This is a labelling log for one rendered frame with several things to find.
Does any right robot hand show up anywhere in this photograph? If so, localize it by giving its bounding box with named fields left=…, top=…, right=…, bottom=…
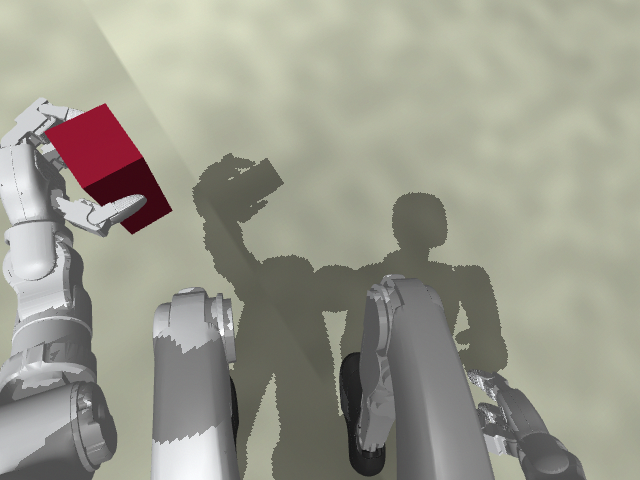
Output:
left=467, top=369, right=550, bottom=458

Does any right robot foot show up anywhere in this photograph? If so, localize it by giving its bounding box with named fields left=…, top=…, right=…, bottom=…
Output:
left=339, top=352, right=386, bottom=476

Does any left robot arm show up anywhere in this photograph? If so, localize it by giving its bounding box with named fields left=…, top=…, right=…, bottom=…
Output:
left=0, top=220, right=117, bottom=480

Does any left robot hand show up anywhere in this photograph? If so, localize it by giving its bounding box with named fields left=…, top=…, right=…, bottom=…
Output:
left=0, top=97, right=147, bottom=237

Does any right robot arm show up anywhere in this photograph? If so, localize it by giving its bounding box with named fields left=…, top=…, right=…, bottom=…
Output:
left=517, top=433, right=586, bottom=480

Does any carton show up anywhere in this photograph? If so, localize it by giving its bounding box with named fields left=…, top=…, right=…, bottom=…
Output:
left=44, top=103, right=172, bottom=234

